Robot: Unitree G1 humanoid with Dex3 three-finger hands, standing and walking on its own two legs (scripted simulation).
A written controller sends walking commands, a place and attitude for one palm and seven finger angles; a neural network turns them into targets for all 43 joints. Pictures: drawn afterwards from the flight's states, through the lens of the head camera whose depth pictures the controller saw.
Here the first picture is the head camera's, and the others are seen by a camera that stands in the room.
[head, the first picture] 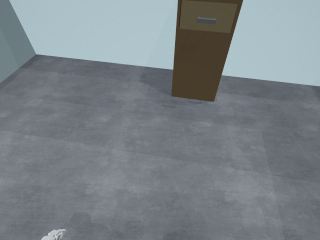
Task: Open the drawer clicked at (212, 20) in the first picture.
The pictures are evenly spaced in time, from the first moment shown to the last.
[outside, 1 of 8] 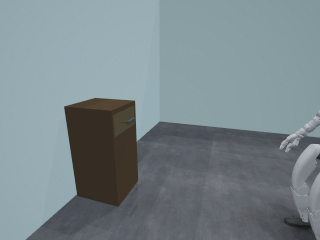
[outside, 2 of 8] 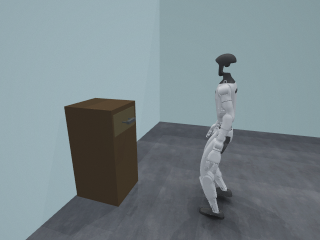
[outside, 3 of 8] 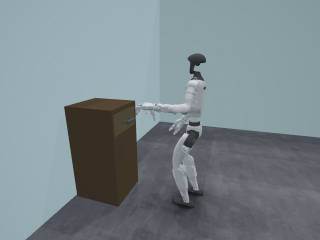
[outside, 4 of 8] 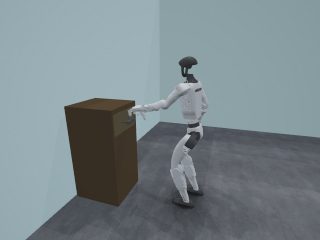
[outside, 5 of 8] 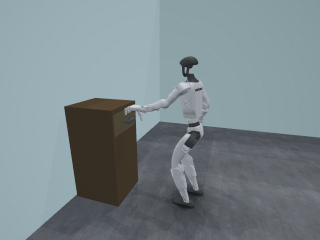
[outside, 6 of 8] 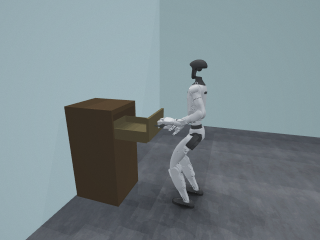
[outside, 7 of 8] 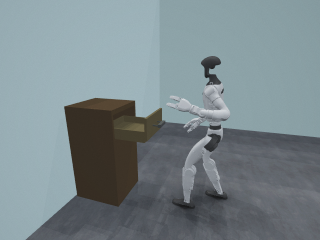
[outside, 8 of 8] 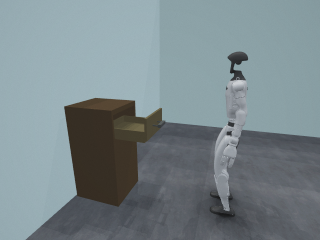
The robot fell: no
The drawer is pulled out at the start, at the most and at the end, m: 0.00 0.30 0.28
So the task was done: yes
